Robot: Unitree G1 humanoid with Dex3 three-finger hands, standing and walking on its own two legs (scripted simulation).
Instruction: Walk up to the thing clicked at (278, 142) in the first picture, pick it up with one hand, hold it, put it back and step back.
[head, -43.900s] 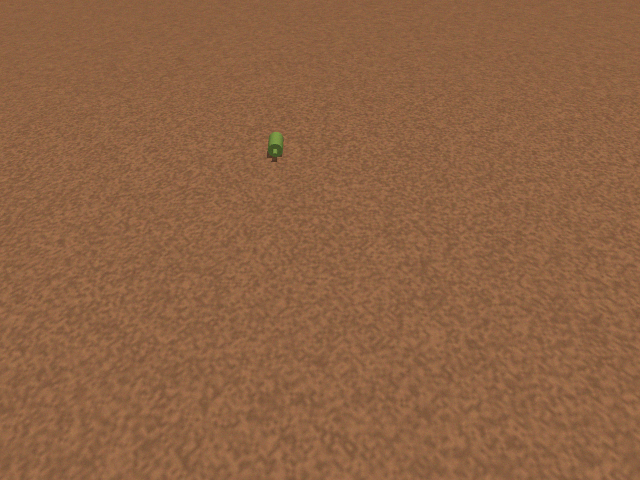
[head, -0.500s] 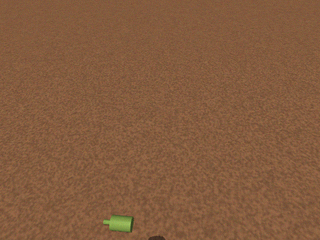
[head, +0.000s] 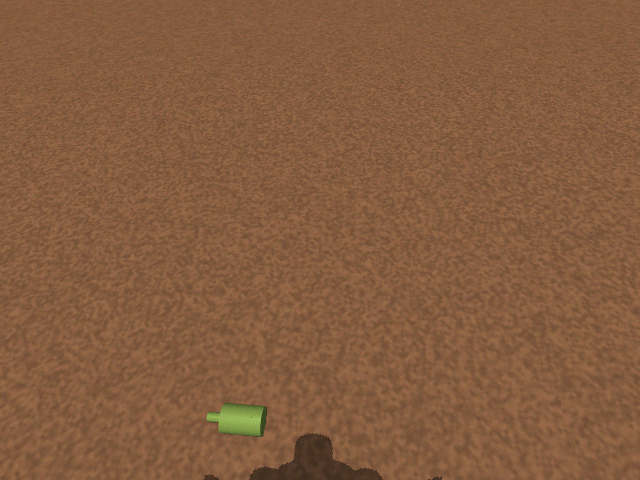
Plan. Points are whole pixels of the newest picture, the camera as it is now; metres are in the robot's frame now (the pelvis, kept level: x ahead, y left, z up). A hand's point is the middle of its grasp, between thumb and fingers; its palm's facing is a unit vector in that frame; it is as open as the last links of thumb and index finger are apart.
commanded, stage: step back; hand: left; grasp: from above
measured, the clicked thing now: (235, 418) +0.42 +0.29 -0.74
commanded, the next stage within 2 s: none
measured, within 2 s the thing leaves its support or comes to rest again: neither
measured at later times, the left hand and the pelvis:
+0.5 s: hand out of the picture +0.08 +0.32 -0.17, palm faces -0.06 -0.93 -0.36, open 7.4 cm; pelvis -0.06 +0.06 -0.01, yaw -1 degrees
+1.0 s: hand out of the picture -0.03 +0.32 -0.15, palm faces +0.00 -0.91 -0.41, open 7.4 cm; pelvis -0.17 +0.06 -0.02, yaw +1 degrees
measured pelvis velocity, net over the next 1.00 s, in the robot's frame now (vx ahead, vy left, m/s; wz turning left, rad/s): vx -0.17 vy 0.06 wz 0.02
